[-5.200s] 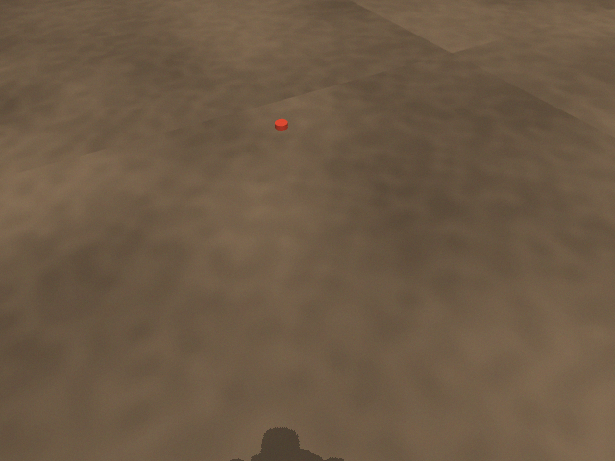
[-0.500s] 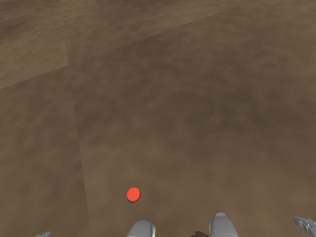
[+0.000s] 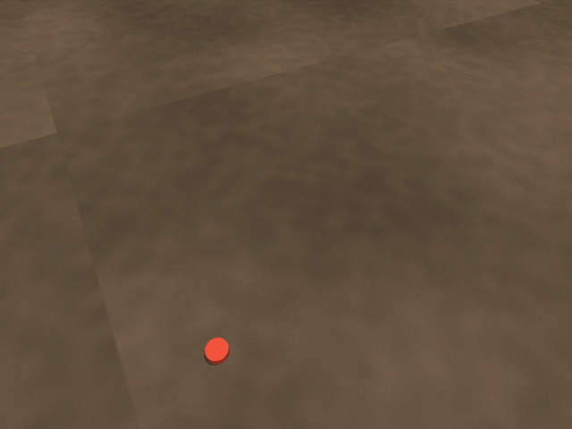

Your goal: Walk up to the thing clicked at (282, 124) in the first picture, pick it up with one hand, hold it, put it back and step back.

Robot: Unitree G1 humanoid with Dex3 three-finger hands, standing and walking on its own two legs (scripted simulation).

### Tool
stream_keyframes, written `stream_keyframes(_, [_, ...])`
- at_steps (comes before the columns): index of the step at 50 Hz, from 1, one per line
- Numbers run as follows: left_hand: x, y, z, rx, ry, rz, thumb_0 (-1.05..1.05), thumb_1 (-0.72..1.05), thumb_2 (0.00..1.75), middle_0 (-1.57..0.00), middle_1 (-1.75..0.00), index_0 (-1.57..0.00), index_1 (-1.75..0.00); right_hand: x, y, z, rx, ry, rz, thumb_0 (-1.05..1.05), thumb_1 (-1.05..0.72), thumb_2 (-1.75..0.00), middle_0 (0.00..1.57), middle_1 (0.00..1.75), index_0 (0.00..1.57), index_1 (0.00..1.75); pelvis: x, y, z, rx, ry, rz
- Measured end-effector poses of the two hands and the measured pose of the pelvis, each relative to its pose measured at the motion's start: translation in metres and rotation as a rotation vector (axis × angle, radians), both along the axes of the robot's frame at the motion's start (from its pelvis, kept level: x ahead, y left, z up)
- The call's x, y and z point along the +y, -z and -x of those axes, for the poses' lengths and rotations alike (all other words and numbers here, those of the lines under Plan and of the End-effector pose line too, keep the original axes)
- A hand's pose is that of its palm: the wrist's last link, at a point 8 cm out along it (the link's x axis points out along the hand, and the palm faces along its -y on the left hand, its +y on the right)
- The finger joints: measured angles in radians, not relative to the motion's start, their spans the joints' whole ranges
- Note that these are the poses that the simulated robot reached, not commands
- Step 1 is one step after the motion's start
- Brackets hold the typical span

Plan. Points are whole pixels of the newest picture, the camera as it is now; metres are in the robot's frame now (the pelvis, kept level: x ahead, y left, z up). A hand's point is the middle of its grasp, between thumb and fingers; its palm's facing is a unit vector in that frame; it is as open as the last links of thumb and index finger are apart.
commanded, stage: walk up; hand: left
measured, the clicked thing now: (217, 350) +0.50 +0.25 -0.73
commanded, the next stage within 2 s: none
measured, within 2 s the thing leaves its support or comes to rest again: neither
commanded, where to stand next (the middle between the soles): +0.14 -0.03 m, yaw +4 degrees
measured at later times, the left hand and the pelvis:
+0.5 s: hand out of the picture +0.05 +0.26 -0.13, palm faces +0.01 -0.90 -0.43, open 7.4 cm; pelvis +0.02 -0.03 +0.01, yaw +1 degrees
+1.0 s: hand out of the picture +0.15 +0.22 -0.13, palm faces +0.05 -0.92 -0.39, open 7.4 cm; pelvis +0.05 -0.05 +0.01, yaw +4 degrees
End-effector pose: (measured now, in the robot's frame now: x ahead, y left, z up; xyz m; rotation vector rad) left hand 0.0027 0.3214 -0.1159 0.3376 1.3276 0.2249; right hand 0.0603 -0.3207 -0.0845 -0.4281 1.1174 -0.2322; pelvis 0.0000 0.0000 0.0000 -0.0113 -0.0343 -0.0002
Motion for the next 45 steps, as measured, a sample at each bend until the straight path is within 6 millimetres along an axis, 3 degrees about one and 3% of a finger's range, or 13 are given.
stream_keyframes(6, [-0.012,-0.020,-0.016,-0.086,0.047,-0.008,0.01,0.90,0.90,-0.20,-0.30,-0.20,-0.30,-0.040,-0.010,0.042,0.028,0.062,0.027,0.01,-0.90,-0.90,0.21,0.30,0.21,0.30,-0.020,-0.008,0.011,-0.019,0.023,0.007])
stream_keyframes(10, [-0.020,-0.032,-0.003,-0.125,0.036,-0.061,0.01,0.90,0.90,-0.20,-0.30,-0.20,-0.30,-0.061,-0.002,0.049,0.062,0.097,0.026,0.01,-0.90,-0.90,0.21,0.30,0.21,0.30,-0.036,-0.008,0.014,-0.022,0.028,0.000])
stream_keyframes(15, [-0.028,-0.047,0.009,-0.086,0.003,-0.086,0.01,0.90,0.90,-0.20,-0.30,-0.20,-0.30,-0.059,0.000,0.037,0.050,0.081,-0.030,0.01,-0.90,-0.90,0.20,0.30,0.21,0.30,-0.038,-0.018,0.010,-0.024,0.032,-0.016])
stream_keyframes(20, [-0.028,-0.049,-0.008,-0.094,0.007,-0.087,0.01,0.90,0.90,-0.20,-0.30,-0.20,-0.30,-0.045,0.010,0.028,0.107,0.050,-0.071,0.01,-0.90,-0.90,0.20,0.30,0.21,0.30,-0.036,-0.018,-0.002,-0.012,0.003,-0.005])
stream_keyframes(26, [-0.018,-0.023,-0.052,-0.114,0.000,-0.058,0.01,0.90,0.90,-0.20,-0.30,-0.20,-0.30,-0.020,0.022,0.002,0.145,0.023,-0.073,0.01,-0.90,-0.90,0.20,0.30,0.21,0.30,-0.027,-0.004,-0.025,0.001,-0.025,-0.033])
stream_keyframes(31, [-0.035,-0.013,-0.093,-0.122,0.017,-0.003,0.01,0.90,0.90,-0.20,-0.29,-0.20,-0.30,-0.007,0.019,-0.026,0.084,0.004,-0.079,0.01,-0.90,-0.90,0.21,0.30,0.21,0.30,-0.024,-0.006,-0.037,0.006,-0.033,-0.021])
stream_keyframes(35, [-0.049,-0.012,-0.122,-0.177,0.023,0.013,0.01,0.90,0.90,-0.20,-0.30,-0.20,-0.30,-0.012,0.018,-0.047,0.063,-0.015,-0.075,0.01,-0.90,-0.90,0.21,0.30,0.21,0.30,-0.033,-0.006,-0.044,0.014,-0.038,-0.027])
stream_keyframes(41, [-0.067,-0.014,-0.132,-0.196,0.015,-0.006,0.01,0.90,0.90,-0.20,-0.30,-0.20,-0.30,-0.029,0.028,-0.084,0.039,-0.009,-0.087,0.01,-0.90,-0.90,0.21,0.30,0.21,0.30,-0.050,-0.003,-0.050,0.006,-0.050,-0.008])
stream_keyframes(45, [-0.069,-0.017,-0.134,-0.174,0.006,-0.017,0.01,0.90,0.90,-0.20,-0.30,-0.20,-0.30,-0.035,0.029,-0.102,0.008,-0.013,-0.093,0.01,-0.90,-0.90,0.20,0.30,0.21,0.30,-0.051,-0.003,-0.054,0.011,-0.061,-0.024])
